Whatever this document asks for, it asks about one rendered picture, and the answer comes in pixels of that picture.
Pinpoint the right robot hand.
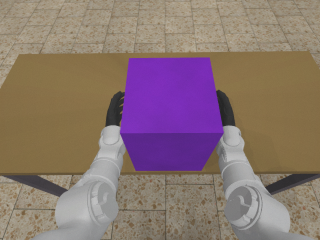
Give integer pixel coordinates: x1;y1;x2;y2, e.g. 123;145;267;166
216;89;236;127

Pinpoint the robot left upper arm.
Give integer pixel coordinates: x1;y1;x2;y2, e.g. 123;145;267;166
31;181;119;240

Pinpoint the robot right upper arm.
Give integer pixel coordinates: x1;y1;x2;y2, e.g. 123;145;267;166
224;185;315;240

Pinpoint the carton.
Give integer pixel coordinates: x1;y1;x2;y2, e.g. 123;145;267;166
120;57;224;171

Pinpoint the robot right forearm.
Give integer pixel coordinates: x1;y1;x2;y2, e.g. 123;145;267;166
216;125;276;200

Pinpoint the left robot hand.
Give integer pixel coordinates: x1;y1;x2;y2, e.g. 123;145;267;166
105;91;125;127

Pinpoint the robot left forearm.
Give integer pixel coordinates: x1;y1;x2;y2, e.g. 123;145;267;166
55;125;126;224

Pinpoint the table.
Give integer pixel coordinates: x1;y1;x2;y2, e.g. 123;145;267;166
0;51;320;197

